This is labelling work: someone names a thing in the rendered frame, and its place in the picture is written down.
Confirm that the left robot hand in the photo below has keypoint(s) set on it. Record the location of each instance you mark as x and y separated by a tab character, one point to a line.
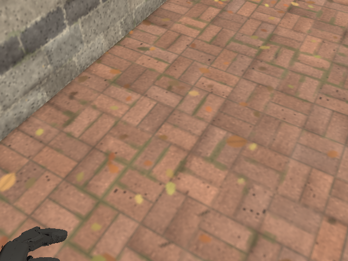
30	240

